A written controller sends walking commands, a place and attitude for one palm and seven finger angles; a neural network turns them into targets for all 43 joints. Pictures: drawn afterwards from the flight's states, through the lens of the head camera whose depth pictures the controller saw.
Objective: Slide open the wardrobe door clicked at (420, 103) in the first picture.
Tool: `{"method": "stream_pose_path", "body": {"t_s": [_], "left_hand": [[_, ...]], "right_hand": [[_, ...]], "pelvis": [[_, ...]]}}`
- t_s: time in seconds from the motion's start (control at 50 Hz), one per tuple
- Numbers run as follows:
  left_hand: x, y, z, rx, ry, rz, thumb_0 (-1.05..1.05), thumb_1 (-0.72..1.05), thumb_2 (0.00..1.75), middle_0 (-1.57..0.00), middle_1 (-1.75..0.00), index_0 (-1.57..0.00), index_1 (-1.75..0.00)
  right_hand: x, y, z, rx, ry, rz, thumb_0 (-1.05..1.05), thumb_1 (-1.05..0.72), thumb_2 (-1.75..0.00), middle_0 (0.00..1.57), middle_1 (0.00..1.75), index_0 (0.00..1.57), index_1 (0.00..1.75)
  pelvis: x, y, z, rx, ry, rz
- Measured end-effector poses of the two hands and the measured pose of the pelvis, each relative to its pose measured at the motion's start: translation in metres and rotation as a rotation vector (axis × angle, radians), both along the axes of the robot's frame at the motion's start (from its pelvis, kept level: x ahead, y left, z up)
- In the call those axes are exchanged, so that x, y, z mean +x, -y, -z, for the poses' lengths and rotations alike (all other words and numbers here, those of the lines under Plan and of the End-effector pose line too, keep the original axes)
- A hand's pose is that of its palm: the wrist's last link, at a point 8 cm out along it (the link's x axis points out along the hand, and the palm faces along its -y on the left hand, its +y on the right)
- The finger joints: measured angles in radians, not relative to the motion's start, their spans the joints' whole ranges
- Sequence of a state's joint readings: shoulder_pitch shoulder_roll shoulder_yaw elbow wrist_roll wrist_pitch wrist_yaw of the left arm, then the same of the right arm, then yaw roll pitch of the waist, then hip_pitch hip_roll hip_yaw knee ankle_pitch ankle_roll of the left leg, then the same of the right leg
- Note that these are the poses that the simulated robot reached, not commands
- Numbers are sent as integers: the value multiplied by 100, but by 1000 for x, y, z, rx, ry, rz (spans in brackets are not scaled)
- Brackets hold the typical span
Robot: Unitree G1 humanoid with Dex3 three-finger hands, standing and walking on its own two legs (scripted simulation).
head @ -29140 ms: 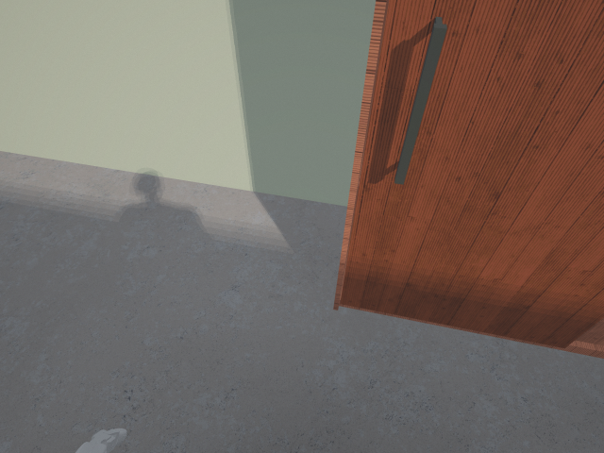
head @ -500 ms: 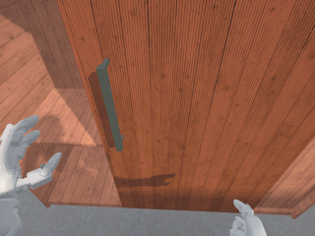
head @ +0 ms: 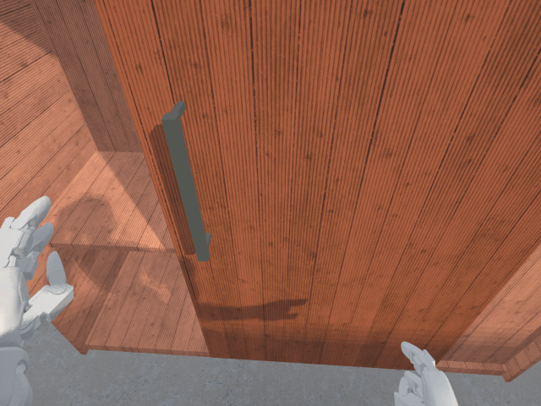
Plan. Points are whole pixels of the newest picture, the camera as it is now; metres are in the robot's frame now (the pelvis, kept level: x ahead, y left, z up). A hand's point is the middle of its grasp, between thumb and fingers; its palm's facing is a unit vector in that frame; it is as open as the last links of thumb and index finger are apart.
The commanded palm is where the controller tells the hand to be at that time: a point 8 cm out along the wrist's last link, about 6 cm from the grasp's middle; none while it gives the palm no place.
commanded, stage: step back with the hand held close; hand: left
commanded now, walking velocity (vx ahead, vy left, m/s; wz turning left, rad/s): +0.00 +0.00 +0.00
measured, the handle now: (193, 192) +0.43 +0.21 +0.09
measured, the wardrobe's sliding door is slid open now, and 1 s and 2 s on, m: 0.48 0.48 0.48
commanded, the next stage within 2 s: stop stepping back and stand still in 1.08 s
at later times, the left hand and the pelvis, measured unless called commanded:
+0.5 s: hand (44, 294) +0.17 +0.29 +0.15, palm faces +0.32 -0.82 -0.47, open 7.4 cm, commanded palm +0.11 +0.33 +0.17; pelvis -0.04 +0.04 -0.01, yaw -2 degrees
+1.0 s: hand out of the picture +0.08 +0.37 +0.17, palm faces +0.50 -0.79 -0.37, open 7.4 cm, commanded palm -0.01 +0.39 +0.17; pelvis -0.13 +0.08 -0.02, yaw +3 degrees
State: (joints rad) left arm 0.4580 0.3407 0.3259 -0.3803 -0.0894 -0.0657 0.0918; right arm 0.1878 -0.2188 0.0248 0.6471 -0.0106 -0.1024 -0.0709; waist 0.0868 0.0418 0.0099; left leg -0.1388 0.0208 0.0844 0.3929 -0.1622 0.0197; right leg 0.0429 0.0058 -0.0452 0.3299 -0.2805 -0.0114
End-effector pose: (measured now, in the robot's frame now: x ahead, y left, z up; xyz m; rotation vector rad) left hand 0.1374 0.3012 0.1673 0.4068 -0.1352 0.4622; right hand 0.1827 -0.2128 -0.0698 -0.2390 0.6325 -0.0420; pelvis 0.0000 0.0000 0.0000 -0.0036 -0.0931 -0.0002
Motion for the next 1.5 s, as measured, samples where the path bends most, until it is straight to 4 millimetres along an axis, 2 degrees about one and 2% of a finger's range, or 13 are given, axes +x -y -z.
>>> {"method": "stream_pose_path", "body": {"t_s": [0.22, 0.46, 0.64, 0.8, 0.92, 1.02, 1.1, 1.14, 1.22, 1.3, 1.36, 1.42, 1.5], "left_hand": [[8, -11, -8, 69, 22, 0, 2, 89, 90, -21, -30, -21, -30], [6, -21, -1, 121, -31, 158, 2, 89, 90, -21, -30, -21, -30], [-38, -57, -8, 182, 47, 82, 1, 89, 90, -21, -30, -21, -30], [-92, -68, 2, 132, 41, 11, 1, 89, 90, -21, -30, -21, -30], [-99, -83, 4, 117, 168, 54, 1, 89, 90, -21, -30, -21, -30], [-109, -105, -15, 150, 208, 44, 2, 89, 90, -21, -30, -21, -30], [-142, -111, -25, 177, 196, 58, 2, 89, 90, -21, -30, -21, -30], [-162, -108, -23, 227, 195, 84, 1, 89, 90, -21, -30, -21, -30], [-181, -116, -14, 165, 227, 117, 1, 89, 90, -21, -30, -21, -30], [-169, -149, 6, 76, 249, 82, 1, 88, 90, -21, -30, -21, -30], [-156, -167, 18, 32, 203, 72, 1, 89, 90, -21, -30, -21, -30], [-156, -166, 11, 38, 151, 139, 2, 89, 90, -20, -30, -21, -30], [-179, -146, -16, 102, 138, 288, 2, 89, 90, -20, -30, -21, -30]], "right_hand": [[-7, 8, 4, -27, -57, 26, 1, -90, -90, 20, 30, 20, 30], [-39, 1, -6, -67, -67, 150, 1, -90, -90, 20, 30, 20, 30], [-75, -27, 0, -67, -58, 105, 1, -90, -90, 20, 30, 20, 30], [-100, -49, 16, -56, -104, 34, 1, -90, -90, 20, 30, 20, 30], [-118, -62, 12, -107, -64, 50, 1, -90, -90, 20, 31, 20, 30], [-134, -79, -3, -91, -30, 35, 1, -90, -90, 20, 30, 20, 30], [-149, -91, -11, -64, -11, 12, 1, -90, -90, 20, 30, 20, 30], [-156, -95, -5, -57, 9, 1, 1, -90, -90, 20, 31, 20, 30], [-184, -106, 4, -85, -67, 26, 1, -90, -90, 20, 30, 20, 30], [-213, -122, 4, -118, -60, 73, 1, -90, -90, 20, 31, 20, 30], [-238, -135, 6, -104, -51, 119, 1, -90, -90, 20, 30, 20, 30], [-270, -150, -5, -63, -62, 146, 1, -90, -90, 20, 30, 20, 30], [-309, -159, -16, -41, -123, 174, 1, -90, -90, 20, 31, 20, 30]], "pelvis": [[-6, -1, 1, -21, -43, -4], [-29, -33, 6, -24, -86, 37], [-62, -50, 12, -43, -84, -11], [-91, -60, 15, -58, -99, -32], [-108, -76, 23, -87, -49, -30], [-134, -85, 13, -115, -61, -57], [-155, -93, 9, -110, -116, -54], [-169, -97, 21, -49, -138, -7], [-183, -118, 19, -47, -108, 42], [-191, -140, 25, -48, -102, 32], [-214, -153, 23, -29, -75, 25], [-229, -159, 10, -34, -70, 43], [-236, -166, -6, -57, -94, 64]]}}
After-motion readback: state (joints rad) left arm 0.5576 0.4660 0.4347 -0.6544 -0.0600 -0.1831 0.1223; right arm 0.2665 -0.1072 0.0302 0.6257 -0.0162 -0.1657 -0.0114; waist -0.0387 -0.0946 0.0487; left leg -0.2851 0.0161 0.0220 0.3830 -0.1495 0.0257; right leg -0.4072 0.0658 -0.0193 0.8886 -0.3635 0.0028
